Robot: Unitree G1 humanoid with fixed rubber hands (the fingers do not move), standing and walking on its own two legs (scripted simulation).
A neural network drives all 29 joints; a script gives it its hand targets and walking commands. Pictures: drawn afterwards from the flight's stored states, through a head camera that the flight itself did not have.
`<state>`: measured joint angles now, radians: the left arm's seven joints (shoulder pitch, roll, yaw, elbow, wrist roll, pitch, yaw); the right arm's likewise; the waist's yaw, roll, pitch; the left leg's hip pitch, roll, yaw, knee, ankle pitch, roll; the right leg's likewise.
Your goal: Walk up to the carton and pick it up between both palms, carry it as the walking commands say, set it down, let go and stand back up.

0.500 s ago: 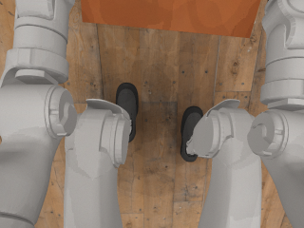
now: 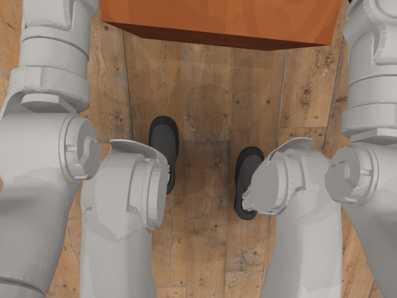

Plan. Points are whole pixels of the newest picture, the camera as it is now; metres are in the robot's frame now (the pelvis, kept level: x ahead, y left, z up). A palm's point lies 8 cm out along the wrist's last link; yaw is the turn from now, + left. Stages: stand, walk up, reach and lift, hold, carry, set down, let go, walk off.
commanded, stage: set down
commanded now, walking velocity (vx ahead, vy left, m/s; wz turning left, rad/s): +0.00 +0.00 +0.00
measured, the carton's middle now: out of the picture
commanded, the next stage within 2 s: none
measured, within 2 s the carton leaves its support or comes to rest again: neither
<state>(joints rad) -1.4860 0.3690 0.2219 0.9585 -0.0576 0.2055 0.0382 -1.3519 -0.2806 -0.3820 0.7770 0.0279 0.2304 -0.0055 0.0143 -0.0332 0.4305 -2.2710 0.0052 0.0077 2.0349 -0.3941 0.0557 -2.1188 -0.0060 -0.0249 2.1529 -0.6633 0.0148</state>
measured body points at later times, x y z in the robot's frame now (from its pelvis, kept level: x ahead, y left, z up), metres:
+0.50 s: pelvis +0.00 +0.00 -0.01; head +0.38 +0.03 +0.23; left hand +0.57 +0.21 -0.19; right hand +0.56 -0.17 -0.18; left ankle +0.16 +0.11 -0.36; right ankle +0.09 -0.12 -0.36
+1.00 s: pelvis +0.00 +0.00 -0.01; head +0.38 +0.03 +0.22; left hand +0.54 +0.23 -0.22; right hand +0.54 -0.18 -0.20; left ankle +0.16 +0.11 -0.36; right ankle +0.09 -0.12 -0.36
